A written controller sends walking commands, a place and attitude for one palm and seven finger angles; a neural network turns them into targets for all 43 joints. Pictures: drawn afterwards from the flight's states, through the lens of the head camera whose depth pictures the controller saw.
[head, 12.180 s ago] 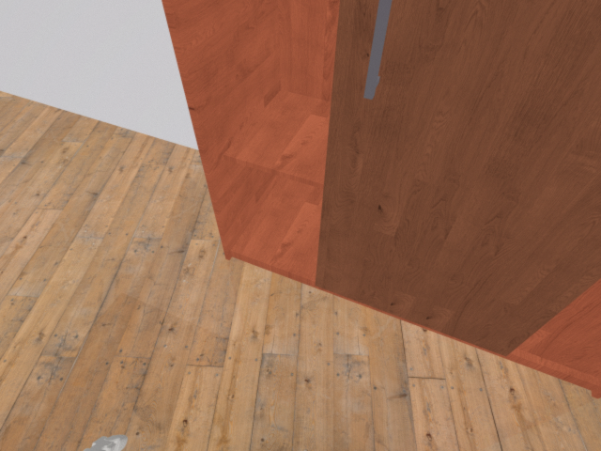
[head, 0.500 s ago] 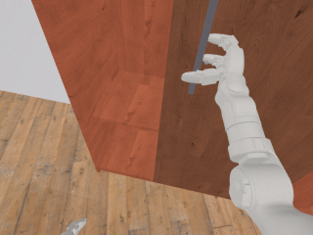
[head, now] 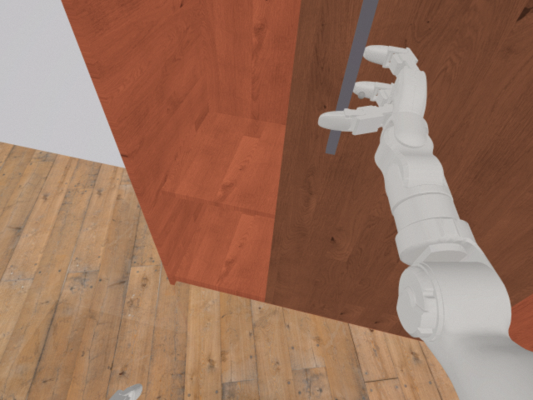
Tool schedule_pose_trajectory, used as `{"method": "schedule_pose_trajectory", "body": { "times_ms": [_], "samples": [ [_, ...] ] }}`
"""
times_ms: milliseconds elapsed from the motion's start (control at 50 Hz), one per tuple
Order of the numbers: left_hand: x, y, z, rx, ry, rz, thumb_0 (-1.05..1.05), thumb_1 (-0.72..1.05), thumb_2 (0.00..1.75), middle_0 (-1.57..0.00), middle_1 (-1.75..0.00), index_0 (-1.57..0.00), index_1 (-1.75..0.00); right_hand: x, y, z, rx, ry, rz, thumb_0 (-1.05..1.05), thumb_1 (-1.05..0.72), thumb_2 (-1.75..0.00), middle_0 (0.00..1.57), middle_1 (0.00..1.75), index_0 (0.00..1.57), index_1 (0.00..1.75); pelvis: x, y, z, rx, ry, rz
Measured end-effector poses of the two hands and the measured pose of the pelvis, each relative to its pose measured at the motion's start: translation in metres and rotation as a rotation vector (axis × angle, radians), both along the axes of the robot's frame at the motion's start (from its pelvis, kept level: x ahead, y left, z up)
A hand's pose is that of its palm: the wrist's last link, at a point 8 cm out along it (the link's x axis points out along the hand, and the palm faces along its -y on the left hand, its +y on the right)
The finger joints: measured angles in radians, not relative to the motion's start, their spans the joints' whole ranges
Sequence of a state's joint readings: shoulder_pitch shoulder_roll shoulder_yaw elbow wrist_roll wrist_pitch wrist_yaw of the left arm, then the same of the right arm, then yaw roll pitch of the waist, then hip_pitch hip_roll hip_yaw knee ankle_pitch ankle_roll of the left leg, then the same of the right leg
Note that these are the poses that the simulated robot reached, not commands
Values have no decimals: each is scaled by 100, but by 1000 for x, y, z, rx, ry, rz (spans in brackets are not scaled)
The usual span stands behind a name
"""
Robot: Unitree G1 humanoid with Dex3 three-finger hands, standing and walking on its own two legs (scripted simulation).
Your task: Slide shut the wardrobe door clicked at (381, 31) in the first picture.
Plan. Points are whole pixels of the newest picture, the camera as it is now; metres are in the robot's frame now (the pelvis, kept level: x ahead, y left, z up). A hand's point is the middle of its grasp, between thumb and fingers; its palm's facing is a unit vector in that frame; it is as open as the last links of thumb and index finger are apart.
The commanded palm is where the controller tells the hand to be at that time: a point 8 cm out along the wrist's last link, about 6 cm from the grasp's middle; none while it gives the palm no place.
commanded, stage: slide the fingers in behind the handle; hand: right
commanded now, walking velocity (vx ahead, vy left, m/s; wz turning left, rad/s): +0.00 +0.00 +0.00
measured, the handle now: (353, 60) +0.53 -0.05 +0.26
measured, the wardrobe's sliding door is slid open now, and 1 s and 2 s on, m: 0.37 0.37 0.37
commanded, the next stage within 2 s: grip the handle and tug to test in 1.62 s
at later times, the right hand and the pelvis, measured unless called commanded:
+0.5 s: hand (345, 96) +0.48 -0.04 +0.23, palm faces +0.09 +1.00 +0.02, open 14.0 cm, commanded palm +0.44 -0.10 +0.22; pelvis +0.01 +0.00 +0.00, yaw +0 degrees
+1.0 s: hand (339, 99) +0.46 -0.03 +0.23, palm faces +0.11 +0.99 +0.00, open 14.1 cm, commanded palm +0.44 -0.08 +0.22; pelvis +0.01 +0.00 +0.00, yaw -1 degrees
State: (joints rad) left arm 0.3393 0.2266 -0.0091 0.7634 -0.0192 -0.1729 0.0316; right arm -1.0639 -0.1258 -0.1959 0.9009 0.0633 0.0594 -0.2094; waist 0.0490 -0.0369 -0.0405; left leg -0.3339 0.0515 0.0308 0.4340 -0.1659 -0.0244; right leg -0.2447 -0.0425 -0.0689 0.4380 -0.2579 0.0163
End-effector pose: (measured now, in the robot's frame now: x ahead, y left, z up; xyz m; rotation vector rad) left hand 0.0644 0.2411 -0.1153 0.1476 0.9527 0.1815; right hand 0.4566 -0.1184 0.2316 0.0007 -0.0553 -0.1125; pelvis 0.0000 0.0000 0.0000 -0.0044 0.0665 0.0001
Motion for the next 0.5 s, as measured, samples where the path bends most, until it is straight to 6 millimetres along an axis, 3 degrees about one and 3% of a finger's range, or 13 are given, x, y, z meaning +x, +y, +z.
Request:
{"method": "schedule_pose_trajectory", "body": {
  "times_ms": [280,500],
  "samples": [
    [21,-5,4,-9,-45,-10,1,90,90,-20,-30,-20,-30,-7,9,-8,16,4,21,-1,50,-30,30,121,30,120,3,-2,1,1,-8,3],
    [45,-10,6,-24,-77,-35,1,90,90,-20,-30,-20,-30,-6,22,0,17,3,23,-1,50,-30,30,121,30,120,9,0,1,1,-7,1]
  ]
}}
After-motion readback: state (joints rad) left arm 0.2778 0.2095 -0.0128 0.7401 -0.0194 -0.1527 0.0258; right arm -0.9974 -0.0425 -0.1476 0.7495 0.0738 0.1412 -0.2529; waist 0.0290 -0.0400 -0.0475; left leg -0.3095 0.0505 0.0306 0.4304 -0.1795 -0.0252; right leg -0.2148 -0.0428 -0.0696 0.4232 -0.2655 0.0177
